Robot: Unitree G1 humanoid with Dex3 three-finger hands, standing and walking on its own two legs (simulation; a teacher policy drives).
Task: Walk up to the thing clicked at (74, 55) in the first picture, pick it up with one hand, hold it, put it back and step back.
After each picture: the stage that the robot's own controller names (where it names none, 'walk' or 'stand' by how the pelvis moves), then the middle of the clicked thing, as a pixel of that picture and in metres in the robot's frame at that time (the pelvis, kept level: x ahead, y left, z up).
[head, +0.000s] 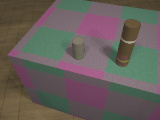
stand; (78, 48) +0.66 +0.03 -0.11
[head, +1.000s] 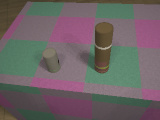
walk; (51, 60) +0.54 +0.19 -0.09
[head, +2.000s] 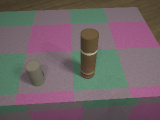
stand; (35, 73) +0.48 +0.23 -0.09
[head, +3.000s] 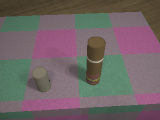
stand; (42, 79) +0.46 +0.20 -0.11
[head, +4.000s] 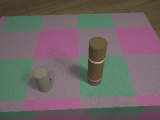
stand; (43, 79) +0.46 +0.20 -0.11
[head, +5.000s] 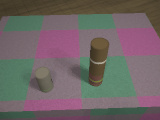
stand; (44, 80) +0.46 +0.19 -0.11
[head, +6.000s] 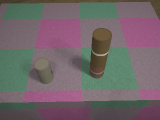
rise first; (44, 71) +0.47 +0.19 -0.11
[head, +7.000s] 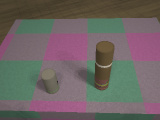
rise first; (50, 81) +0.46 +0.19 -0.11
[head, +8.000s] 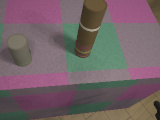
go down; (20, 51) +0.49 +0.18 -0.04
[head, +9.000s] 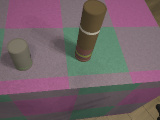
go down; (20, 55) +0.48 +0.18 -0.03
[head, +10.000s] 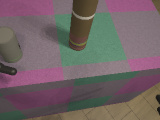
close in; (8, 46) +0.49 +0.19 +0.00
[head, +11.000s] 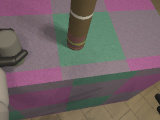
lift; (11, 49) +0.47 +0.17 +0.00
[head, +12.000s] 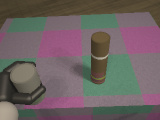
lift; (29, 85) +0.30 +0.17 +0.12
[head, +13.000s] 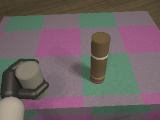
hold; (33, 81) +0.33 +0.16 +0.10
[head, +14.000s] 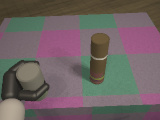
hold; (33, 83) +0.32 +0.16 +0.09
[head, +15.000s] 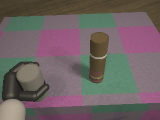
hold; (33, 83) +0.32 +0.17 +0.08
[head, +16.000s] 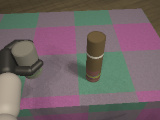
crouch; (28, 60) +0.40 +0.18 +0.10
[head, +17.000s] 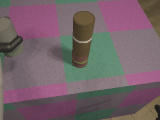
lower; (7, 38) +0.49 +0.20 +0.08
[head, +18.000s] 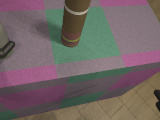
lower; out of the picture +0.50 +0.19 +0.01
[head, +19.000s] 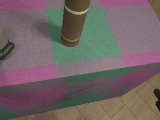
lower; out of the picture +0.49 +0.19 +0.01
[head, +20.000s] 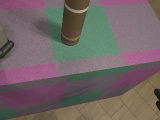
lower; out of the picture +0.50 +0.19 +0.01
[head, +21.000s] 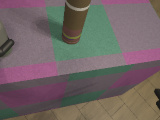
rest; out of the picture +0.50 +0.19 +0.01
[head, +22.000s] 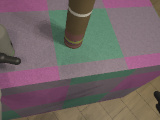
withdraw; out of the picture +0.49 +0.19 +0.00
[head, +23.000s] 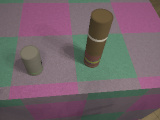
sink last; (32, 61) +0.47 +0.18 -0.04
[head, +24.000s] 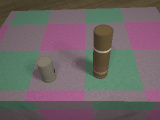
stand; (46, 69) +0.49 +0.19 -0.05
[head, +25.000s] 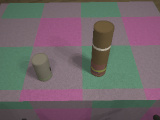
stand; (42, 67) +0.47 +0.19 -0.04
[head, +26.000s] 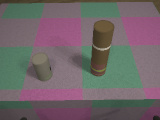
stand; (42, 67) +0.48 +0.19 -0.04
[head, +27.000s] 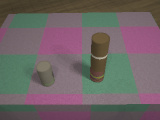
stand; (45, 74) +0.49 +0.19 -0.10
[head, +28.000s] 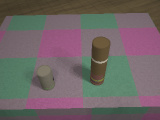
stand; (46, 78) +0.47 +0.19 -0.11
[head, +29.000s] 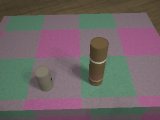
stand; (44, 78) +0.47 +0.19 -0.11
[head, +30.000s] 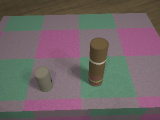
stand; (44, 79) +0.46 +0.19 -0.11
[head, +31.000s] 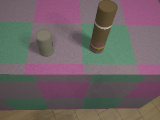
walk; (45, 43) +0.56 +0.16 -0.10
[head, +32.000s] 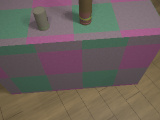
walk; (41, 19) +0.76 +0.25 -0.08
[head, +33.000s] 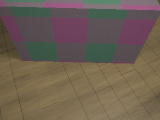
stand; out of the picture +1.08 +0.17 -0.09
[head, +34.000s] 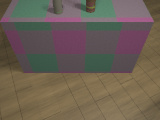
stand; (57, 4) +1.09 +0.19 -0.11
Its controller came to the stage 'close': yes
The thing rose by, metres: 0.21
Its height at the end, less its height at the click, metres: +0.00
